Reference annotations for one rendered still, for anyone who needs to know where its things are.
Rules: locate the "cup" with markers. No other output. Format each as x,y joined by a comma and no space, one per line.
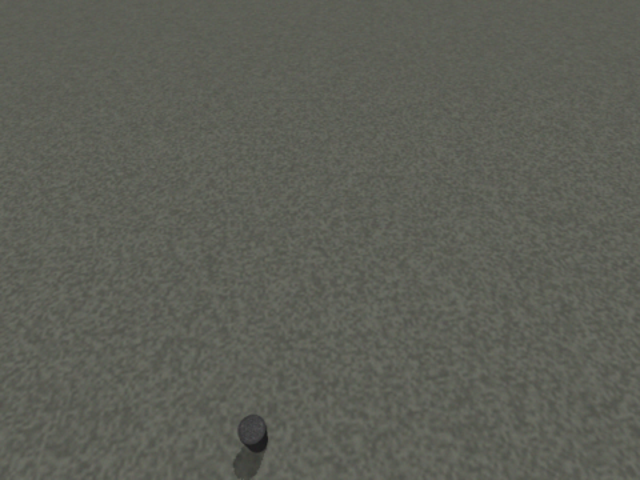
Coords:
252,432

